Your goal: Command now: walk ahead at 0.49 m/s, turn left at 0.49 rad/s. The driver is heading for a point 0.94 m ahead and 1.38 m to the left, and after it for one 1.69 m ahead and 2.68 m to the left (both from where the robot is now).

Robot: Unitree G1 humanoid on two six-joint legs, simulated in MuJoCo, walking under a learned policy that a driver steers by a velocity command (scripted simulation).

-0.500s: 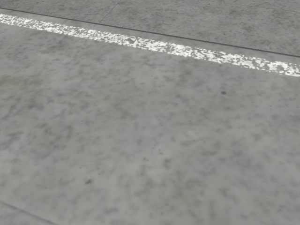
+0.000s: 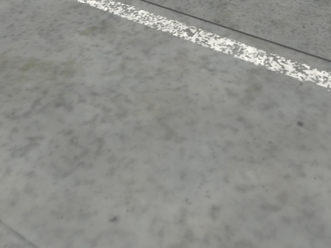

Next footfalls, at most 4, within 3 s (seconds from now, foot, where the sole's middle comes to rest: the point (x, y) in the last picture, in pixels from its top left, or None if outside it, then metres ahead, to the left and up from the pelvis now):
0.40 right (210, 246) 0.44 -0.12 -0.75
0.92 left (119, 209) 0.58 0.24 -0.75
1.40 right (120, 139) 0.93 0.27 -0.75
1.92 left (37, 156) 0.83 0.65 -0.75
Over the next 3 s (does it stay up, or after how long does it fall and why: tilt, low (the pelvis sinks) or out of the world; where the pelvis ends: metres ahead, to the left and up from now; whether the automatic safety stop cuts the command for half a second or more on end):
stays up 1.05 1.00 0.00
